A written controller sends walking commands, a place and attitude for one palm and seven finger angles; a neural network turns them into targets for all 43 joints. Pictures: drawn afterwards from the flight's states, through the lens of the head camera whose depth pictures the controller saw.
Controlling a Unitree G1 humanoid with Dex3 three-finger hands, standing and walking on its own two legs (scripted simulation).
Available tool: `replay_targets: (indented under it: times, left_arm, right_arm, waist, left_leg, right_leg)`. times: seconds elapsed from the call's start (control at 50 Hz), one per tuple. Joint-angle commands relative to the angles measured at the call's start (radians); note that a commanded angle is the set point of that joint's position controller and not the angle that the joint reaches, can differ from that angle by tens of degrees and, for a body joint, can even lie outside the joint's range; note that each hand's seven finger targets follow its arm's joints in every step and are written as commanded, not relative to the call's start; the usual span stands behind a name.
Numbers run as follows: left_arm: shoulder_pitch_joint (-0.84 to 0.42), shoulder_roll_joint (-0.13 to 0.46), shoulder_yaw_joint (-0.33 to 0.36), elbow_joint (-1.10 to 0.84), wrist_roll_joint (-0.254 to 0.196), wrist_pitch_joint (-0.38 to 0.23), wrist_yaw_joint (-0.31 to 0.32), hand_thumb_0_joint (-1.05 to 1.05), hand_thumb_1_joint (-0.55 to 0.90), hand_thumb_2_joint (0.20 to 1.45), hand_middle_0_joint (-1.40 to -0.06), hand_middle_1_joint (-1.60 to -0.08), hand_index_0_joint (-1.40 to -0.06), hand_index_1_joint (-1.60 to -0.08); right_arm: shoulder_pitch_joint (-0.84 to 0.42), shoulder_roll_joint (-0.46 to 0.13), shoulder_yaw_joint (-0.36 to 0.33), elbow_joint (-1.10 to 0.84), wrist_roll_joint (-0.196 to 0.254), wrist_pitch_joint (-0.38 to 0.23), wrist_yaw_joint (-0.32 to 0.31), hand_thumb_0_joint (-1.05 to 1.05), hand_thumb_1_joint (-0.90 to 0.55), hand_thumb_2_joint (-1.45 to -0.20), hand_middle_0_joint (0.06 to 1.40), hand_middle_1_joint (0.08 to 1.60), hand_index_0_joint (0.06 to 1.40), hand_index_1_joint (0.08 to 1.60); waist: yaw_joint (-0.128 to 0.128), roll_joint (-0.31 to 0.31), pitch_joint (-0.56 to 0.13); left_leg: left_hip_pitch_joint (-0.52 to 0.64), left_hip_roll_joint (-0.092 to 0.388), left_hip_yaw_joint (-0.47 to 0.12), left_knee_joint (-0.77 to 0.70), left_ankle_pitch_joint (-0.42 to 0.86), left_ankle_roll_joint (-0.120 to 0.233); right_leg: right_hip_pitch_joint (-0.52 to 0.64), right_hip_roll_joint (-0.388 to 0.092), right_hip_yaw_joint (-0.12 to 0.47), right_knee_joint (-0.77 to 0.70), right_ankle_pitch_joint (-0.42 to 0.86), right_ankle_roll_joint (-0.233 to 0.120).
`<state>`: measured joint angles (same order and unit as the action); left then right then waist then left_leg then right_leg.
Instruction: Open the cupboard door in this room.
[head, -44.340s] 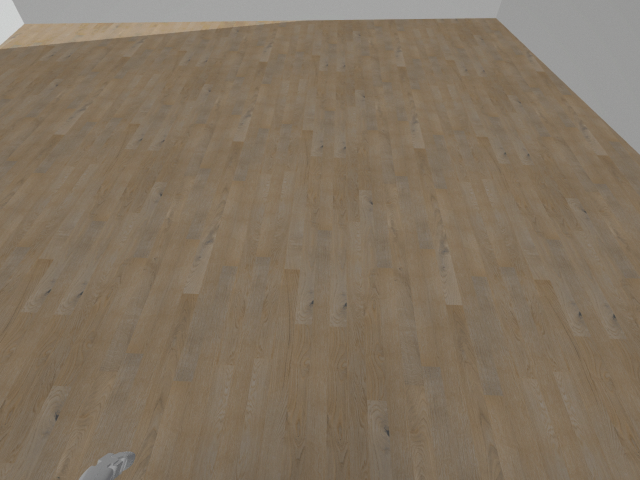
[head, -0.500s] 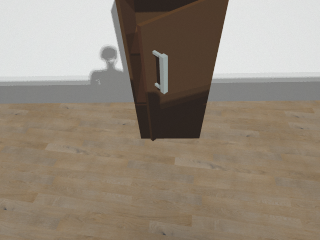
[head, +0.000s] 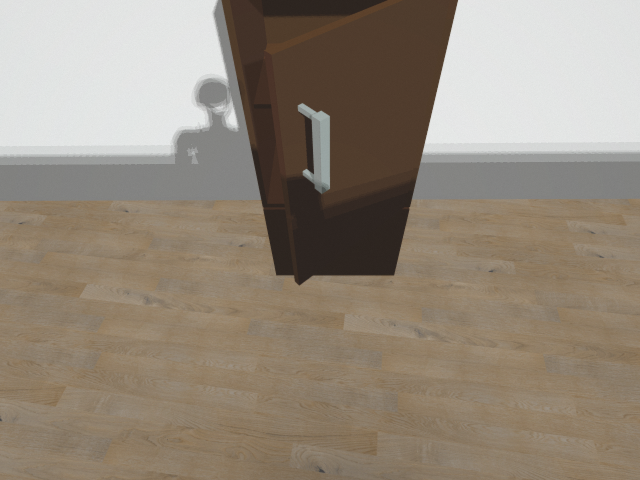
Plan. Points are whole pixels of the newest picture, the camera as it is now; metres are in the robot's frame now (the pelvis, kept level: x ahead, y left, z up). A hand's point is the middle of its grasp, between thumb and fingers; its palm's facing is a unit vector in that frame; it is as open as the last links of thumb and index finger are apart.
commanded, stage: look to check the result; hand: left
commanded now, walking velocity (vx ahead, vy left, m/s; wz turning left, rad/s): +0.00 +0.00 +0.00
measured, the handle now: (313, 150) +0.61 +0.05 +0.05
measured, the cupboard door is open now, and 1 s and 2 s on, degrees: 42 42 42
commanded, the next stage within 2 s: walk to a spot facing it in 0.28 s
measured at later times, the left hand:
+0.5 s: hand out of the picture +0.10 +0.24 -0.16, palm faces -0.03 -0.95 -0.32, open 7.4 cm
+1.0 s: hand out of the picture +0.08 +0.16 -0.17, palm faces -0.19 -0.94 -0.28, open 7.4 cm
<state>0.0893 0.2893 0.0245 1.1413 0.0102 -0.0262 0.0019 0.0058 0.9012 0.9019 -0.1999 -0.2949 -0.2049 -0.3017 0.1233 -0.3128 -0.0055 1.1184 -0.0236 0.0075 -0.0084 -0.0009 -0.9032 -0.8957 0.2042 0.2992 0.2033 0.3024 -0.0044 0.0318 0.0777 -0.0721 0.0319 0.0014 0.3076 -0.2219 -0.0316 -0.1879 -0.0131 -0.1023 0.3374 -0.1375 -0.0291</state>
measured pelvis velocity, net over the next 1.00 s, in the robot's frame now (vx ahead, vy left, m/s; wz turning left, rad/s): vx -0.01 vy -0.03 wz -0.26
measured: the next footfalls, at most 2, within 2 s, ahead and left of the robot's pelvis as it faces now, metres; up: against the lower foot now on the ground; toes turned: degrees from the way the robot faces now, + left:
left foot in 1.40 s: +0.11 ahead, +0.10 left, +0.00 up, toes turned -32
right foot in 1.74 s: -0.03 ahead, -0.15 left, +0.00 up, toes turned -43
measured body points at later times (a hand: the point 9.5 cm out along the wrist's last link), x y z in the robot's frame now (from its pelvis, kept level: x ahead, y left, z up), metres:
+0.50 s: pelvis +0.01 +0.01 +0.00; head +0.04 +0.00 +0.45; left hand +0.10 +0.29 -0.13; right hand +0.07 -0.28 -0.15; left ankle -0.04 +0.14 -0.75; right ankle +0.03 -0.10 -0.75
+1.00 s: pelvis -0.01 -0.03 -0.01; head +0.06 -0.07 +0.43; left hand +0.09 +0.21 -0.15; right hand -0.01 -0.29 -0.18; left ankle -0.03 +0.13 -0.66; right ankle -0.01 -0.10 -0.75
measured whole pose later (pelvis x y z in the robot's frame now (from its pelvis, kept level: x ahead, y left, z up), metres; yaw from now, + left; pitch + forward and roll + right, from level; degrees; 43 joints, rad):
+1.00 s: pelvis -0.01 -0.03 -0.01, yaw -15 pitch +1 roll +2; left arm 0.21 0.20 0.07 0.96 0.02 0.03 0.01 0.00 0.90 0.90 -0.20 -0.29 -0.20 -0.30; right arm 0.14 -0.23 -0.06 0.98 -0.02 0.07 -0.02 0.00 -0.90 -0.90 0.20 0.30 0.20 0.30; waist 0.02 0.01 0.15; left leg -0.44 0.05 0.02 1.13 -0.45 -0.05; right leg -0.31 0.06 0.04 0.56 -0.26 -0.08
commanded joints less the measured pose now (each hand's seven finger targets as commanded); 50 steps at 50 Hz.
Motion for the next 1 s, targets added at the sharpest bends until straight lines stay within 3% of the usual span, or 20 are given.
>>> replay_targets:
  times: [0.0,0.38,0.42,0.46,0.48,0.6,0.66,0.7,0.72,0.74,0.78,0.8,0.82,0.84,0.86,0.88,0.9,0.92,0.96,0.98]
  left_arm:
    - [-0.028,0.208,0.036,-0.057,0.002,-0.017,0.017,0.000,0.900,0.900,-0.200,-0.300,-0.200,-0.300]
    - [-0.031,0.213,0.033,-0.059,0.002,-0.018,0.017,0.000,0.900,0.900,-0.200,-0.300,-0.200,-0.300]
    - [-0.036,0.213,0.036,-0.067,0.003,-0.013,0.015,0.000,0.900,0.900,-0.200,-0.300,-0.200,-0.300]
    - [-0.004,0.132,0.025,-0.063,0.003,0.009,0.019,0.000,0.900,0.900,-0.200,-0.300,-0.200,-0.300]
    - [0.013,0.114,0.024,-0.062,0.003,0.019,0.019,0.000,0.900,0.900,-0.200,-0.300,-0.200,-0.300]
    - [0.029,0.123,0.052,-0.139,0.012,0.054,0.007,0.000,0.900,0.900,-0.200,-0.300,-0.200,-0.300]
    - [0.029,0.098,0.058,-0.183,0.015,0.066,-0.004,0.000,0.900,0.900,-0.200,-0.300,-0.200,-0.300]
    - [0.025,0.070,0.064,-0.211,0.015,0.079,-0.012,0.000,0.900,0.900,-0.200,-0.300,-0.200,-0.300]
    - [0.028,0.059,0.068,-0.225,0.013,0.082,-0.014,0.000,0.900,0.900,-0.200,-0.300,-0.200,-0.300]
    - [0.035,0.056,0.070,-0.230,0.011,0.082,-0.015,0.000,0.900,0.900,-0.200,-0.300,-0.200,-0.300]
    - [0.084,0.039,0.073,-0.232,0.010,0.070,-0.022,0.000,0.900,0.900,-0.200,-0.300,-0.200,-0.300]
    - [0.146,0.046,0.080,-0.219,0.010,0.063,-0.024,0.000,0.900,0.900,-0.200,-0.300,-0.200,-0.300]
    - [0.240,0.104,0.095,-0.195,0.016,0.048,-0.018,0.000,0.900,0.900,-0.200,-0.300,-0.200,-0.300]
    - [0.286,0.228,0.121,-0.188,0.023,0.035,0.003,0.000,0.900,0.900,-0.200,-0.300,-0.200,-0.300]
    - [0.286,0.211,0.116,-0.185,0.005,0.041,0.016,0.000,0.900,0.900,-0.200,-0.300,-0.200,-0.300]
    - [0.220,0.181,0.108,-0.209,0.005,0.050,0.019,0.000,0.900,0.900,-0.200,-0.300,-0.200,-0.300]
    - [0.157,0.140,0.103,-0.235,0.010,0.052,0.022,0.000,0.900,0.900,-0.200,-0.300,-0.200,-0.300]
    - [0.124,0.120,0.098,-0.251,0.009,0.048,0.024,0.000,0.900,0.900,-0.200,-0.300,-0.200,-0.300]
    - [0.140,0.105,0.097,-0.253,0.009,0.035,0.029,0.000,0.900,0.900,-0.200,-0.300,-0.200,-0.300]
    - [0.153,0.108,0.095,-0.252,0.009,0.033,0.028,0.000,0.900,0.900,-0.200,-0.300,-0.200,-0.300]
  right_arm:
    - [0.005,-0.173,-0.031,-0.045,0.004,-0.019,-0.007,0.000,-0.900,-0.900,0.200,0.300,0.200,0.300]
    - [0.001,-0.174,-0.027,-0.041,0.005,-0.026,-0.007,0.000,-0.900,-0.900,0.200,0.300,0.200,0.300]
    - [0.008,-0.181,-0.031,-0.044,0.003,-0.025,-0.012,0.000,-0.900,-0.900,0.200,0.300,0.200,0.300]
    - [0.057,-0.085,-0.016,-0.034,0.001,-0.011,-0.016,0.000,-0.900,-0.900,0.200,0.300,0.200,0.300]
    - [0.079,-0.065,-0.014,-0.034,0.001,-0.004,-0.019,0.000,-0.900,-0.900,0.200,0.300,0.200,0.300]
    - [0.100,-0.098,-0.049,-0.108,0.000,0.015,-0.035,0.000,-0.900,-0.900,0.200,0.300,0.200,0.300]
    - [0.102,-0.119,-0.066,-0.140,-0.005,0.015,-0.040,0.000,-0.900,-0.900,0.200,0.300,0.200,0.300]
    - [0.087,-0.127,-0.072,-0.155,-0.011,0.007,-0.041,0.000,-0.900,-0.900,0.200,0.300,0.200,0.300]
    - [0.080,-0.123,-0.072,-0.164,-0.015,0.003,-0.042,0.000,-0.900,-0.900,0.200,0.300,0.200,0.300]
    - [0.075,-0.116,-0.072,-0.174,-0.013,0.002,-0.043,0.000,-0.900,-0.900,0.200,0.300,0.200,0.300]
    - [0.046,-0.116,-0.077,-0.190,-0.017,0.000,-0.042,0.000,-0.900,-0.900,0.200,0.300,0.200,0.300]
    - [0.037,-0.118,-0.079,-0.192,-0.012,0.002,-0.041,0.000,-0.900,-0.900,0.200,0.300,0.200,0.300]
    - [0.025,-0.094,-0.080,-0.209,0.002,0.009,-0.039,0.000,-0.900,-0.900,0.200,0.300,0.200,0.300]
    - [0.014,-0.011,-0.069,-0.262,0.018,0.012,-0.031,0.000,-0.900,-0.900,0.200,0.300,0.200,0.300]
    - [0.014,-0.035,-0.073,-0.248,0.018,0.029,-0.032,0.000,-0.900,-0.900,0.200,0.300,0.200,0.300]
    - [0.013,-0.025,-0.075,-0.242,0.019,0.033,-0.024,0.000,-0.900,-0.900,0.200,0.300,0.200,0.300]
    - [-0.008,-0.022,-0.079,-0.235,0.013,0.035,-0.021,0.000,-0.900,-0.900,0.200,0.300,0.200,0.300]
    - [-0.001,-0.024,-0.077,-0.231,0.010,0.035,-0.019,0.000,-0.900,-0.900,0.200,0.300,0.200,0.300]
    - [0.021,0.001,-0.073,-0.223,0.010,0.032,-0.015,0.000,-0.900,-0.900,0.200,0.300,0.200,0.300]
    - [0.021,0.011,-0.069,-0.223,0.011,0.033,-0.015,0.000,-0.900,-0.900,0.200,0.300,0.200,0.300]
  waist:
    - [-0.004,-0.037,-0.122]
    - [-0.001,-0.023,-0.121]
    - [-0.005,-0.017,-0.121]
    - [-0.010,-0.028,-0.115]
    - [-0.009,-0.028,-0.109]
    - [-0.013,-0.017,-0.083]
    - [-0.011,0.062,-0.057]
    - [-0.004,0.170,-0.019]
    - [0.001,0.189,-0.009]
    - [0.007,0.156,-0.015]
    - [0.038,0.132,-0.024]
    - [0.064,0.096,-0.051]
    - [0.107,-0.107,-0.094]
    - [0.107,-0.450,-0.105]
    - [0.100,-0.332,-0.088]
    - [0.069,-0.250,-0.030]
    - [0.044,-0.223,-0.017]
    - [0.024,-0.191,-0.025]
    - [0.015,-0.099,-0.121]
    - [0.014,-0.085,-0.146]
  left_leg:
    - [-0.040,0.086,-0.054,-0.044,0.157,0.042]
    - [-0.028,0.092,-0.052,-0.062,0.207,0.042]
    - [-0.011,0.101,-0.031,-0.046,0.211,0.038]
    - [-0.017,0.104,0.002,-0.010,0.203,0.026]
    - [-0.025,0.105,0.018,0.010,0.199,0.021]
    - [-0.043,0.147,0.042,0.074,0.135,0.044]
    - [-0.055,0.229,-0.016,0.034,0.103,0.092]
    - [-0.078,0.340,-0.083,-0.016,0.236,0.178]
    - [-0.076,0.359,-0.082,-0.006,0.317,0.204]
    - [-0.067,0.365,-0.067,0.021,0.343,0.209]
    - [-0.067,0.323,0.015,0.127,0.439,0.156]
    - [-0.092,0.279,0.064,0.228,0.399,0.107]
    - [-0.185,0.160,0.132,0.475,0.202,0.036]
    - [-0.438,-0.020,0.141,0.767,-0.384,-0.022]
    - [-0.446,0.010,-0.023,0.866,-0.419,-0.007]
    - [-0.474,0.035,-0.040,0.902,-0.353,-0.002]
    - [-0.483,0.042,-0.042,0.917,-0.274,-0.008]
    - [-0.476,0.048,-0.046,0.909,-0.225,-0.016]
    - [-0.445,0.039,-0.038,0.858,-0.172,-0.024]
    - [-0.440,0.035,-0.030,0.826,-0.165,-0.028]
  right_leg:
    - [0.125,-0.129,0.133,-0.052,0.160,-0.018]
    - [0.143,-0.125,0.131,-0.043,0.221,-0.017]
    - [0.122,-0.121,0.145,-0.031,0.249,-0.020]
    - [0.089,-0.119,0.153,0.003,0.271,-0.008]
    - [0.080,-0.118,0.159,0.024,0.291,-0.007]
    - [-0.049,-0.075,0.188,0.149,0.264,-0.015]
    - [-0.145,-0.014,0.152,0.293,0.102,0.002]
    - [-0.218,0.023,0.106,0.529,-0.283,0.022]
    - [-0.242,0.009,0.116,0.587,-0.357,0.024]
    - [-0.241,-0.007,0.129,0.589,-0.374,0.020]
    - [-0.152,-0.015,0.095,0.420,-0.308,0.017]
    - [-0.049,-0.007,0.082,0.285,-0.180,0.014]
    - [0.076,-0.075,0.225,0.071,0.139,-0.017]
    - [0.151,-0.348,0.656,-0.044,0.480,-0.139]
    - [0.106,-0.344,0.635,-0.041,0.404,-0.185]
    - [0.024,-0.307,0.600,-0.067,0.127,-0.208]
    - [-0.027,-0.245,0.596,-0.073,0.010,-0.185]
    - [-0.033,-0.225,0.561,-0.067,0.019,-0.171]
    - [0.032,-0.196,0.511,-0.033,0.117,-0.153]
    - [0.054,-0.186,0.492,-0.021,0.154,-0.152]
